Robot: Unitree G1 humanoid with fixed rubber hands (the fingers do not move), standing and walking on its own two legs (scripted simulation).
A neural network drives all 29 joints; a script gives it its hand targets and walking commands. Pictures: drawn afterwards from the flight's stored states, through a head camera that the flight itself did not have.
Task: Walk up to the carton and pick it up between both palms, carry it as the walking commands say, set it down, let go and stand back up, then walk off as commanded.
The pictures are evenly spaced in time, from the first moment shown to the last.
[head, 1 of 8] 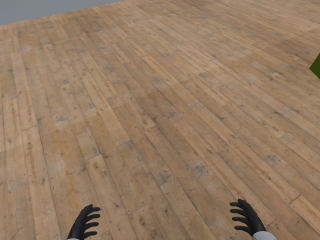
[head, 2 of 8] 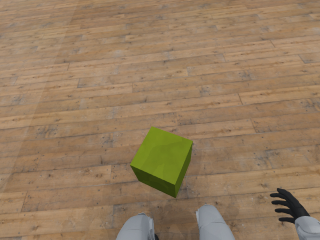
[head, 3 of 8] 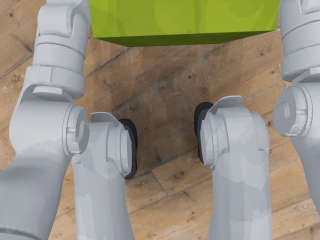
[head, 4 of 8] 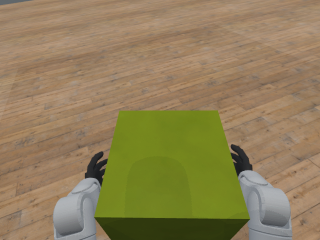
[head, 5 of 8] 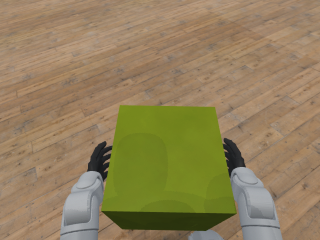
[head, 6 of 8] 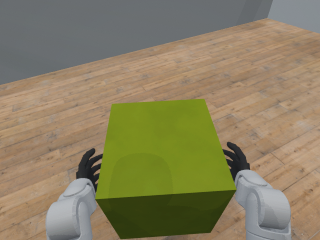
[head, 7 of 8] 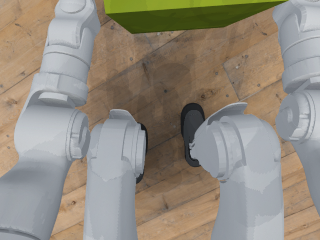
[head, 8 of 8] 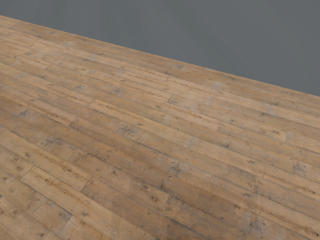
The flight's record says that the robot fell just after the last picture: no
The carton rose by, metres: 0.69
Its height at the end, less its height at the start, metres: +0.00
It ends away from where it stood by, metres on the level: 8.57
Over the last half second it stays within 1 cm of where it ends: yes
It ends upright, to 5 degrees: yes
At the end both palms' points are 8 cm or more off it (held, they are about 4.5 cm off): yes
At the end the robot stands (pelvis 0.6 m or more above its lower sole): yes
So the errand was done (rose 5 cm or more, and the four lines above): yes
